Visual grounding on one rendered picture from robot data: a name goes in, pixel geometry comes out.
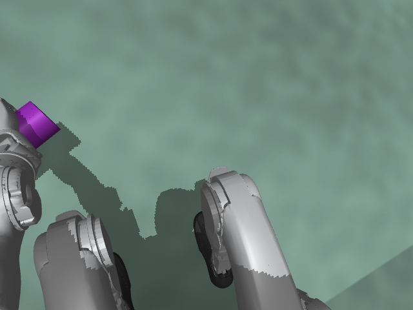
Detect can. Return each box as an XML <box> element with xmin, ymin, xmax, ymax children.
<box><xmin>15</xmin><ymin>101</ymin><xmax>60</xmax><ymax>149</ymax></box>

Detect left robot arm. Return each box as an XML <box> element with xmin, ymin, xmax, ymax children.
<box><xmin>0</xmin><ymin>129</ymin><xmax>42</xmax><ymax>310</ymax></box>

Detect left robot foot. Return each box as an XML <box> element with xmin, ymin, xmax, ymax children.
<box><xmin>113</xmin><ymin>252</ymin><xmax>134</xmax><ymax>310</ymax></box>

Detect left robot hand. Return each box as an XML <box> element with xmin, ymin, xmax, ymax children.
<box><xmin>0</xmin><ymin>98</ymin><xmax>43</xmax><ymax>159</ymax></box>

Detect right robot hand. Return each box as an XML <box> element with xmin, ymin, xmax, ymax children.
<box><xmin>296</xmin><ymin>288</ymin><xmax>331</xmax><ymax>310</ymax></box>

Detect right robot foot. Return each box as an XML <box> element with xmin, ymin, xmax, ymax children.
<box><xmin>194</xmin><ymin>211</ymin><xmax>234</xmax><ymax>289</ymax></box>

